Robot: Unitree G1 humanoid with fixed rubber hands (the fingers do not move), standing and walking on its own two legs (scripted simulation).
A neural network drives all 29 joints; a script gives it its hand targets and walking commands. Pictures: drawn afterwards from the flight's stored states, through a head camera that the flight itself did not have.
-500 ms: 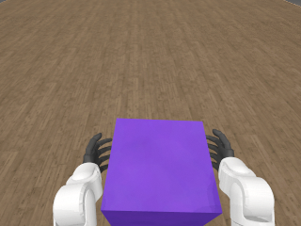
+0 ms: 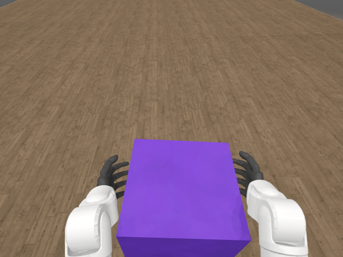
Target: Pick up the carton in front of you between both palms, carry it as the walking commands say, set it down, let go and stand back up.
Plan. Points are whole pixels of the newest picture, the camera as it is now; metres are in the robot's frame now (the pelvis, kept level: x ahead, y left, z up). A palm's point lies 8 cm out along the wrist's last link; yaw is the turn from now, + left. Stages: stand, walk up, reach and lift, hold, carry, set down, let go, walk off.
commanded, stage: carry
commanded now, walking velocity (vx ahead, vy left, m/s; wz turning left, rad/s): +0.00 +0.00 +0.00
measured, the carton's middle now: (178, 208) +0.23 +0.00 +0.02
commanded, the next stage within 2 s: hold in 1.00 s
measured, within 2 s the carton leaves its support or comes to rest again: neither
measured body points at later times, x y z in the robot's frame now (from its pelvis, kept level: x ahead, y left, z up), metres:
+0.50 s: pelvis -0.01 +0.01 +0.00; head -0.03 +0.01 +0.45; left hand +0.27 +0.16 +0.04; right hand +0.27 -0.14 +0.04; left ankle -0.04 +0.11 -0.74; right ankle -0.02 -0.10 -0.74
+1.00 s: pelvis -0.03 +0.01 +0.00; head -0.04 +0.01 +0.45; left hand +0.27 +0.16 +0.03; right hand +0.27 -0.14 +0.03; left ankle -0.04 +0.11 -0.74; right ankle -0.02 -0.10 -0.74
